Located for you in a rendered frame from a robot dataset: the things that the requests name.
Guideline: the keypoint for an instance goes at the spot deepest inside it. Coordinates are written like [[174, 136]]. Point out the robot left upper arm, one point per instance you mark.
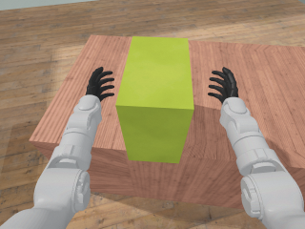
[[60, 193]]

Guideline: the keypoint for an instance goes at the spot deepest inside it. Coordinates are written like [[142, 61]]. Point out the robot right forearm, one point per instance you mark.
[[253, 155]]

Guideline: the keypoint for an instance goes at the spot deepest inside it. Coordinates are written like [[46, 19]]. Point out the robot right hand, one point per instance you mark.
[[229, 85]]

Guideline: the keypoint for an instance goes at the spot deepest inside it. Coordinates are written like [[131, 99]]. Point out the pedestal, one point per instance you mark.
[[270, 80]]

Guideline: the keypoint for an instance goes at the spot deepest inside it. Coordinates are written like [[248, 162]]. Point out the robot left hand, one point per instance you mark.
[[95, 83]]

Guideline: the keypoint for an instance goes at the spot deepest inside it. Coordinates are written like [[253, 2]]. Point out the carton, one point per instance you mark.
[[155, 99]]

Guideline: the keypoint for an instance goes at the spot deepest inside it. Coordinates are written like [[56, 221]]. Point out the robot right upper arm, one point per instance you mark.
[[274, 199]]

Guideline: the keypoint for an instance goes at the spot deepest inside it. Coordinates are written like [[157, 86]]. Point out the robot left forearm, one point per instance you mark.
[[74, 150]]

